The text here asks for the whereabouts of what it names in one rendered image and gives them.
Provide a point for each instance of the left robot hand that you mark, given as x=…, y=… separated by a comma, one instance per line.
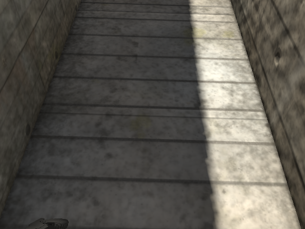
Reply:
x=49, y=224

